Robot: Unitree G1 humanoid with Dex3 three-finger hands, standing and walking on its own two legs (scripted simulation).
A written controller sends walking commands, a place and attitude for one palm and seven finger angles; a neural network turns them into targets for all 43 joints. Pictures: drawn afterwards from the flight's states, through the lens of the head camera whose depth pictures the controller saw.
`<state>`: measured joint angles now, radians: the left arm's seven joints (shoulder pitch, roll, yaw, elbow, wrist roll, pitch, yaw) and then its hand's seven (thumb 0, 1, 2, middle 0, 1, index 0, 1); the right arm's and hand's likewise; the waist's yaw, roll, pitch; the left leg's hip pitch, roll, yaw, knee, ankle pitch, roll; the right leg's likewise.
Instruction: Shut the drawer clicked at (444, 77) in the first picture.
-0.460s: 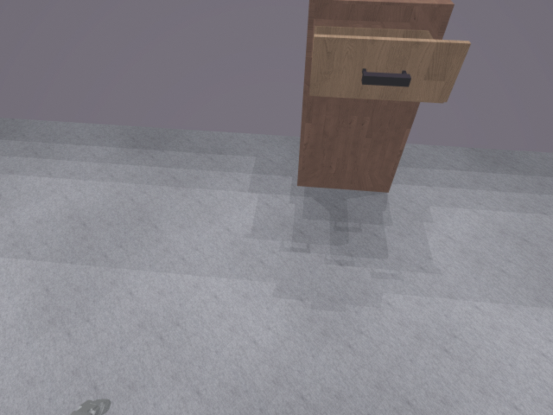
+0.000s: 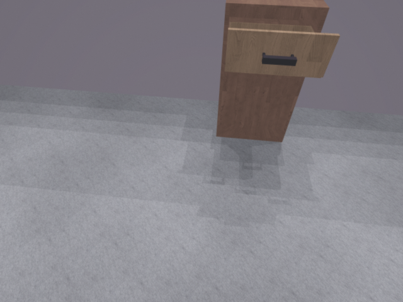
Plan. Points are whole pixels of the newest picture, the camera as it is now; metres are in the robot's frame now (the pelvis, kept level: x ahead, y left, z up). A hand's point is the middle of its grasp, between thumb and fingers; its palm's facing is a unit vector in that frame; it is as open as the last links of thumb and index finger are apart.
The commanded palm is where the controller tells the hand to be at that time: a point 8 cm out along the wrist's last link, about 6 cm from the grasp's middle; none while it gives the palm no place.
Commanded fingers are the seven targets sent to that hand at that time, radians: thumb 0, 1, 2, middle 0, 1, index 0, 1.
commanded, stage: stand and wait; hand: left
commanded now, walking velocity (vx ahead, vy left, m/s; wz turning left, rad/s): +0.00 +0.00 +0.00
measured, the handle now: (278, 58) +1.03 -0.26 +0.01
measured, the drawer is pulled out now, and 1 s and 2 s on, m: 0.30 0.30 0.30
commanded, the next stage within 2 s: look at it before walking up in 0.44 s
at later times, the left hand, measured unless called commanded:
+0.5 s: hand out of the picture +0.06 +0.24 -0.15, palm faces -0.03 -0.94 -0.34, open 7.4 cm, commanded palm none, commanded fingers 0.00 0.90 0.90 -0.20 -0.30 -0.20 -0.30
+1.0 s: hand out of the picture +0.06 +0.24 -0.15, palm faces -0.03 -0.94 -0.34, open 7.4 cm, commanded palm none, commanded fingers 0.00 0.90 0.90 -0.20 -0.30 -0.20 -0.30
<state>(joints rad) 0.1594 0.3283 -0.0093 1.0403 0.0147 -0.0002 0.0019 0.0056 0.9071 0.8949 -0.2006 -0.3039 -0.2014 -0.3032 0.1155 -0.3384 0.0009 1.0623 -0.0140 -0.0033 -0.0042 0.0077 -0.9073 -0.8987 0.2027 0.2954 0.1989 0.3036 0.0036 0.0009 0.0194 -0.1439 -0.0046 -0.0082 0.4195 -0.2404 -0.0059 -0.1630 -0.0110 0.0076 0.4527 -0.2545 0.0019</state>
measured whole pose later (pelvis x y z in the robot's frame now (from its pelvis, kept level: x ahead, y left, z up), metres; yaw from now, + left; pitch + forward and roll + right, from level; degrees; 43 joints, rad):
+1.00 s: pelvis -0.01 -0.01 +0.00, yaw +0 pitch -2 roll +0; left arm 0.15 0.34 -0.01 1.08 0.02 -0.01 0.00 0.00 0.91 0.90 -0.20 -0.30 -0.20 -0.30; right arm 0.12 -0.34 0.00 1.12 -0.01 -0.01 0.00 0.01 -0.91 -0.90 0.20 0.30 0.20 0.30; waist 0.00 0.00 0.03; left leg -0.13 0.01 -0.01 0.36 -0.20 -0.02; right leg -0.15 0.00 0.01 0.39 -0.21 -0.01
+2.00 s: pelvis +0.03 -0.01 +0.00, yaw -21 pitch +2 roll +0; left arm 0.40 0.19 0.05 0.96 0.03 -0.02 -0.01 0.00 0.91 0.90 -0.20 -0.30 -0.20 -0.30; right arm 0.16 -0.25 -0.07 0.93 -0.02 0.01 0.01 0.01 -0.91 -0.90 0.20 0.29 0.19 0.30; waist 0.06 0.00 0.00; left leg -0.45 0.05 0.00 0.82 -0.33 -0.07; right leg -0.20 0.09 0.17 0.39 -0.21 -0.05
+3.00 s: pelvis +0.31 -0.17 -0.01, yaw -54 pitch -1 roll -2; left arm 0.28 0.22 0.07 1.00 0.03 -0.05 0.00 -0.01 0.94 0.90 -0.20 -0.30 -0.20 -0.30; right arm 0.18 -0.18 -0.06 0.94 -0.03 -0.02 0.01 0.01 -0.93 -0.90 0.20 0.29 0.19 0.30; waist 0.00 0.01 0.01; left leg -0.55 0.16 0.06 0.84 -0.23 -0.06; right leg -0.18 0.08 -0.04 0.46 -0.26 -0.06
